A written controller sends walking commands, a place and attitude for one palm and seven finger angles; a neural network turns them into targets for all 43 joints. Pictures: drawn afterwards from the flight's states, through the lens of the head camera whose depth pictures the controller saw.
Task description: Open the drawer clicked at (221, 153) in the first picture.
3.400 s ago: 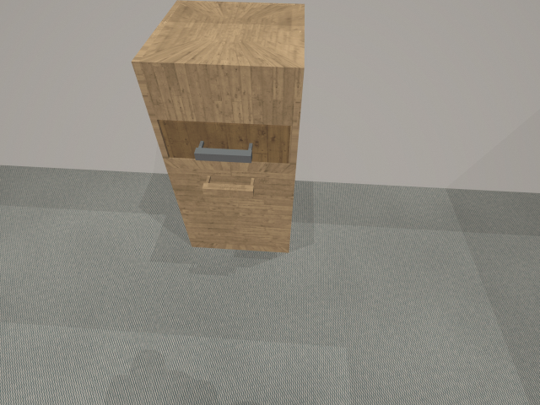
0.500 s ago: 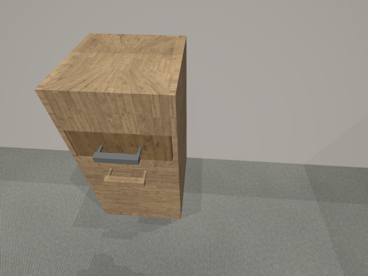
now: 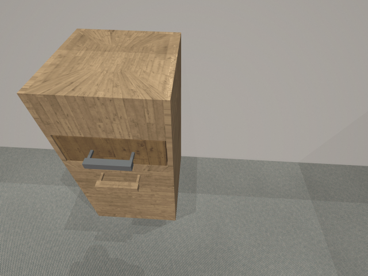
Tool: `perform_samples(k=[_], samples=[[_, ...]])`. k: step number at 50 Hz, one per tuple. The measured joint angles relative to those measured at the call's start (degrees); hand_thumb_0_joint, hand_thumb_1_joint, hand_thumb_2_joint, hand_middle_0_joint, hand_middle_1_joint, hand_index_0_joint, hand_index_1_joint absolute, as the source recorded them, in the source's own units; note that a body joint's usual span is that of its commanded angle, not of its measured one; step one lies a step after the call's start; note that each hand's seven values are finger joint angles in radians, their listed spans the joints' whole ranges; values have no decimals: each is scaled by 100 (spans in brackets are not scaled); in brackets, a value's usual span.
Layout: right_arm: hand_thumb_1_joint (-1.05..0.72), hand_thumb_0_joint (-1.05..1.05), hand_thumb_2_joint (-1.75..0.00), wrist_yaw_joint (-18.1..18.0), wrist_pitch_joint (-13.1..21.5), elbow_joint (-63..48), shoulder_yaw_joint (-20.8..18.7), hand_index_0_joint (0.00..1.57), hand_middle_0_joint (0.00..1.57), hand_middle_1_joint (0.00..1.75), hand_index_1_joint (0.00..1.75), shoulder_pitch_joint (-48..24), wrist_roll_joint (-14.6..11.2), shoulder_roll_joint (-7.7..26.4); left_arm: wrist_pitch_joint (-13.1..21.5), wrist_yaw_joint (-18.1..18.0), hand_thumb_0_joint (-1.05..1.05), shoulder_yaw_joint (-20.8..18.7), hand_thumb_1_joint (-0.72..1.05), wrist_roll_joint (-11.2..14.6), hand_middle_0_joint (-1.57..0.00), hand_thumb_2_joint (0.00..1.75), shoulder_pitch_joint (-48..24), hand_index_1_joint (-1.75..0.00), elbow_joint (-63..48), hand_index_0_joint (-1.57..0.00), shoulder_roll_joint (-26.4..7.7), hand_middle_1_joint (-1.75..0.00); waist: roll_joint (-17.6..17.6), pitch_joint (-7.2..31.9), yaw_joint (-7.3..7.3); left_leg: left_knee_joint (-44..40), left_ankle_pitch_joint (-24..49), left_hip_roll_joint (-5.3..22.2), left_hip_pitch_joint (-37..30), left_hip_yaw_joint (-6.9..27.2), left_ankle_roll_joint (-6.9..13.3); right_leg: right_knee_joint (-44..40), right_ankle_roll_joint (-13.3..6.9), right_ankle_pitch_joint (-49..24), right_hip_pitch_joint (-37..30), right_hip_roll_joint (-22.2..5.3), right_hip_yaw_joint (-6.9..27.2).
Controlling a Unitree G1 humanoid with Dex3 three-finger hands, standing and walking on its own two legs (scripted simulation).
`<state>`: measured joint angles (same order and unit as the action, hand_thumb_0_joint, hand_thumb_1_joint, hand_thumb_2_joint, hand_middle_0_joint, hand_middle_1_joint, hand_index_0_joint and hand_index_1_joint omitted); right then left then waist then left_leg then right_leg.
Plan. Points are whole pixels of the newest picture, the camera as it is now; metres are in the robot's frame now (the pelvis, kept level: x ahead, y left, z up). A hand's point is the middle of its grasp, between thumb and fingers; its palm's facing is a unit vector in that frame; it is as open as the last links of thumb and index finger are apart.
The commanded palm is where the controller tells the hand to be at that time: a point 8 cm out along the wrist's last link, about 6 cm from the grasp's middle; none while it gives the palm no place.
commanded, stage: look again from close up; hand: left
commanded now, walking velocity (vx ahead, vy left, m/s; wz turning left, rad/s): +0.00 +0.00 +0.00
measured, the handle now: (110, 159) +0.51 +0.29 -0.16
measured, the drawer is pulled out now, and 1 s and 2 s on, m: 0.00 0.00 0.00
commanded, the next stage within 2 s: shuffle to correct the standing spot in 0.14 s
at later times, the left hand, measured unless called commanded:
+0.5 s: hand out of the picture +0.01 +0.18 -0.18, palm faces +0.09 -0.97 -0.23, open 7.4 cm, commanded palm none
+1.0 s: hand out of the picture -0.01 +0.25 -0.17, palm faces +0.07 -0.96 -0.28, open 7.4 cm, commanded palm none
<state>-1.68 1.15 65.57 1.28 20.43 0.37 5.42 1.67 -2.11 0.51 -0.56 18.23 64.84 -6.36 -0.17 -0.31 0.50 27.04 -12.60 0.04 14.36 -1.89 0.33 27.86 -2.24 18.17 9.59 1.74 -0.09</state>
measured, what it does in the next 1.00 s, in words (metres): steps on the spot: right foot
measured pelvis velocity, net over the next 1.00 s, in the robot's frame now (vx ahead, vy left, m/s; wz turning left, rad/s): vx -0.02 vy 0.06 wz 0.00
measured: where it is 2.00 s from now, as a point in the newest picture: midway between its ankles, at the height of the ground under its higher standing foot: outside the picture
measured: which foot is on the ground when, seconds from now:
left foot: down 0.00-0.92, up 0.94-1.00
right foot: down 0.00-0.68, up 0.70-0.90, down 0.92-1.00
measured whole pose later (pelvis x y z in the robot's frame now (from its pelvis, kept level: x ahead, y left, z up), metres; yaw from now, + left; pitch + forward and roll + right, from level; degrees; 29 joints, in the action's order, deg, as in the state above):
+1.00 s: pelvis -0.02 +0.06 -0.01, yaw +0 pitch +0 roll +2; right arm 0.0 -3.0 55.3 -2.6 12.0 1.2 10.9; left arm 0.2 -2.0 -1.6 -1.6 17.1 57.8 -8.4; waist 3.1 -1.1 -1.5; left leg 44.9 -20.8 -1.3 25.1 -3.7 0.6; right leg 36.1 -2.7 22.3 14.3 -2.2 -5.7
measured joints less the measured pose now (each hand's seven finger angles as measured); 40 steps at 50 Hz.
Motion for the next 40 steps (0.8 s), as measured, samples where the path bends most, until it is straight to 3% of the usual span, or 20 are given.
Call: perform_samples(k=[19,24,28,31,33,34,37,40], samples=[[-93,1,-90,-47,-59,-203,-107,20,20,29,30,-423,-12,336,-40,-31,1,-67,91,-13,-20,90,14,-30,-73,-20,-32,-30,22,-20,-134,-24,-184,-75,-205,-38,-2,35,12,212,-177,-76,37],[-92,1,-90,-11,-202,-445,-209,20,20,29,30,-547,6,447,-88,-54,1,-171,91,-28,-20,90,-49,-30,-262,-20,-107,-30,76,-118,-189,446,-281,-73,63,-82,-32,340,12,335,-8,-96,27],[-92,1,-90,9,-324,-612,-321,20,20,29,30,-658,17,536,-139,-86,1,-274,91,-86,-20,90,-85,-30,-396,-20,-210,-30,10,-190,-248,1393,-1070,-128,458,-123,-119,521,57,419,44,-250,11],[-91,1,-90,47,-339,-755,-371,20,20,29,30,-776,2,568,-187,-72,1,-330,91,-115,-20,90,-96,-30,-474,-20,-330,-30,-132,-254,-267,1262,-1046,-136,499,-128,-157,648,180,457,95,-435,54],[-91,1,-90,74,-290,-878,-377,20,20,29,30,-814,9,598,-235,-43,1,-354,91,-92,-20,90,-85,-30,-515,-20,-422,-30,-206,-265,-251,650,-361,-85,305,-212,-135,891,285,566,209,-539,104],[-91,1,-90,85,-257,-953,-385,20,20,29,30,-814,28,640,-272,-23,1,-366,91,-75,-20,90,-93,-30,-541,-20,-451,-30,-161,-252,-222,509,169,-20,303,-240,-10,1108,298,643,330,-537,89],[-91,0,-90,106,-287,-1074,-373,20,20,29,30,-927,72,626,-419,-39,1,-428,91,-55,-20,90,-271,-30,-572,-20,-574,-30,-231,-316,-248,823,-131,-88,498,-427,159,2561,121,1401,984,-541,151],[-91,0,-90,122,-373,-1144,-327,20,20,29,30,-1003,122,593,-449,-50,1,-444,91,-49,-20,90,-424,-30,-629,-20,-590,-30,-119,-312,-200,717,-131,-110,574,-465,202,3407,24,1353,1378,-483,-91]])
